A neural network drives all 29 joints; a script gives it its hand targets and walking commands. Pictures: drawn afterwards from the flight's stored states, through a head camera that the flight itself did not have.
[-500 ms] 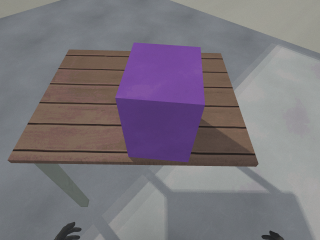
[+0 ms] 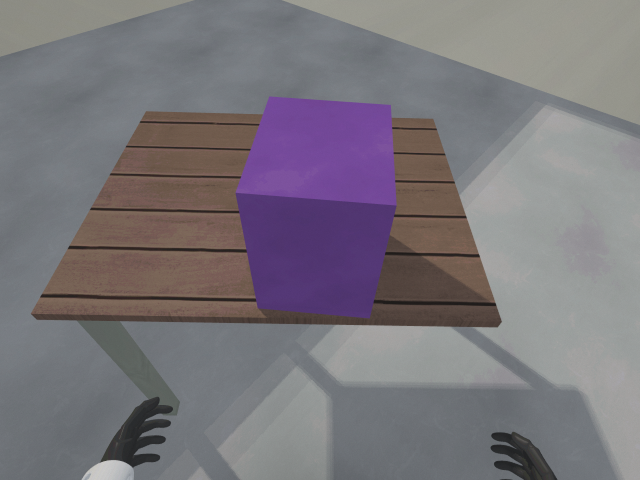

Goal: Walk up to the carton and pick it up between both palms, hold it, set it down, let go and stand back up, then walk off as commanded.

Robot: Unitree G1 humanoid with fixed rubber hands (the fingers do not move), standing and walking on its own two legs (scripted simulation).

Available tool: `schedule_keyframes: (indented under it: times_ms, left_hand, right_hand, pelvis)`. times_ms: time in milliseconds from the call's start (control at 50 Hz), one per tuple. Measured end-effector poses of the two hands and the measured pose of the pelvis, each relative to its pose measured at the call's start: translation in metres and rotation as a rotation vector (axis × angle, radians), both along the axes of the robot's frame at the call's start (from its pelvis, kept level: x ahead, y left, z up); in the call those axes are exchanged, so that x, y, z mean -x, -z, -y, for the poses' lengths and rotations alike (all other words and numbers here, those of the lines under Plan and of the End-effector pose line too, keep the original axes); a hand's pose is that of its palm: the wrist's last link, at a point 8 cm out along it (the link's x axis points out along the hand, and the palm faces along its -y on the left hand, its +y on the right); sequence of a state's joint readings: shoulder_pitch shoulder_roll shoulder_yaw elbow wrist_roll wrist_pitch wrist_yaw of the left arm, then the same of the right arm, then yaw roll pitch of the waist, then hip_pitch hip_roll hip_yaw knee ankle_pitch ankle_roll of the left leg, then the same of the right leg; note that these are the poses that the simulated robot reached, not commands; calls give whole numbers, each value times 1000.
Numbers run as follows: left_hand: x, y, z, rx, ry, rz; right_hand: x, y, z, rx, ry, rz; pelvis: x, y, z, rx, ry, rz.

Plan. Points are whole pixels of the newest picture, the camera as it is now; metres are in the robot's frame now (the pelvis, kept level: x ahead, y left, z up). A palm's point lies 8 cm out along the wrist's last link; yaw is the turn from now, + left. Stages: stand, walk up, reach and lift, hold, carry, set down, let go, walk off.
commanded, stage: reach and lift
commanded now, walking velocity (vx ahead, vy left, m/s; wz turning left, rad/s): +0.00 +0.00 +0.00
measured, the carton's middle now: (321, 211) +0.53 +0.03 +0.02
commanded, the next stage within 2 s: none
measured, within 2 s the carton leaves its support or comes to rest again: neither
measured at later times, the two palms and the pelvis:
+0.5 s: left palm (107, 437) +0.19 +0.27 -0.03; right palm (522, 459) +0.19 -0.21 -0.02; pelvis -0.01 +0.02 +0.01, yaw +1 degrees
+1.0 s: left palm (123, 389) +0.24 +0.25 +0.01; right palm (499, 420) +0.22 -0.18 +0.02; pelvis +0.01 +0.01 +0.01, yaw +1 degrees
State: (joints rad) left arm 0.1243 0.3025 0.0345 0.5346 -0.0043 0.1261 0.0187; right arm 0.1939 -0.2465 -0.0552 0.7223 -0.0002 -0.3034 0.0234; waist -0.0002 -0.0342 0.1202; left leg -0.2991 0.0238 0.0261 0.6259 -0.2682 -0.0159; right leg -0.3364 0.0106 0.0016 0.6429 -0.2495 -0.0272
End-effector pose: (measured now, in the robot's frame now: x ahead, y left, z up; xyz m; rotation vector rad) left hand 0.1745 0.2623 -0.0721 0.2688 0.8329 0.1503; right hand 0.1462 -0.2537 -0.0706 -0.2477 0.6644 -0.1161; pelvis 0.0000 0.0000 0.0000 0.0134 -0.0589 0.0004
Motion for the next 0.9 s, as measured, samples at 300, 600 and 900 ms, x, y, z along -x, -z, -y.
schedule_keyframes:
  times_ms: [300,600,900]
  left_hand:
    - [-2,-19,-19,74,-38,170]
    - [-27,-48,-5,108,-45,346]
    - [-60,-80,9,152,17,538]
  right_hand:
    - [-15,-34,-39,1,-18,127]
    - [-45,-55,-43,-49,-46,230]
    - [-66,-82,-71,-134,-70,381]
  pelvis:
    - [14,-1,-24,13,-15,28]
    - [1,-9,-15,10,-16,-3]
    - [-14,-13,-13,7,-17,-35]
